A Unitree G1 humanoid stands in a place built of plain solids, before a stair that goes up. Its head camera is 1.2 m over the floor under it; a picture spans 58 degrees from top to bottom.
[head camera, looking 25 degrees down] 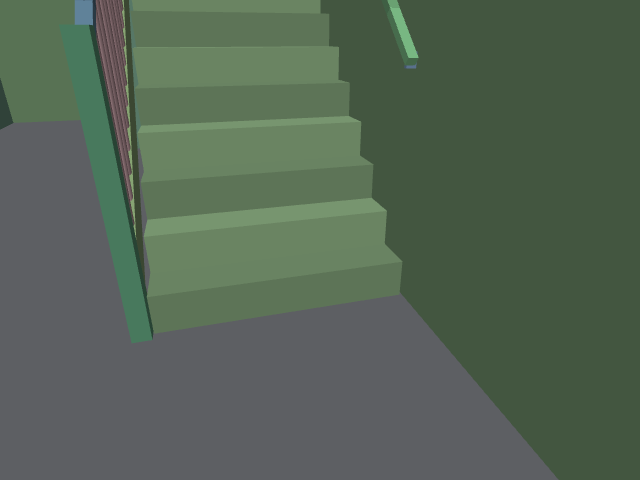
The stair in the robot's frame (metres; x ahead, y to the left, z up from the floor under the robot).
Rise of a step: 0.19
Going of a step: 0.21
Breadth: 1.20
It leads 16 degrees to the left of straight ahead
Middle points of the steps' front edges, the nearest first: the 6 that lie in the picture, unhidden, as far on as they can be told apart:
1.74 0.17 0.19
1.95 0.23 0.38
2.15 0.28 0.58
2.36 0.34 0.77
2.57 0.40 0.96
2.77 0.46 1.15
